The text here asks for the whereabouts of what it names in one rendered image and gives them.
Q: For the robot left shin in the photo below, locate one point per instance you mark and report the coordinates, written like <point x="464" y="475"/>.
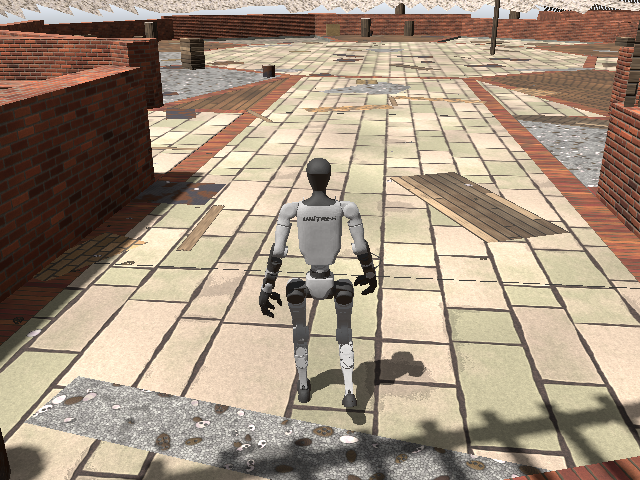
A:
<point x="301" y="359"/>

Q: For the robot right forearm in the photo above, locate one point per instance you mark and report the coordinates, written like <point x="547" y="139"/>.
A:
<point x="367" y="263"/>

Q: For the right robot upper arm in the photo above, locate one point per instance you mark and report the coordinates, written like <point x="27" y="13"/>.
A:
<point x="351" y="211"/>

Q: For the right robot hand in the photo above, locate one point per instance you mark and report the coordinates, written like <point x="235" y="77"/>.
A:
<point x="362" y="280"/>

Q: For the robot left forearm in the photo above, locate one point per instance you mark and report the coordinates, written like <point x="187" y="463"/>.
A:
<point x="271" y="273"/>

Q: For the left robot hand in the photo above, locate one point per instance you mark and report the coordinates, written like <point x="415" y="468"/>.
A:
<point x="265" y="304"/>

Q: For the robot head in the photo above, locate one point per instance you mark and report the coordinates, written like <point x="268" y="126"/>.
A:
<point x="318" y="173"/>

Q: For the left robot upper arm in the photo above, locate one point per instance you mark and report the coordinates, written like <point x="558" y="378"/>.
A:
<point x="287" y="212"/>

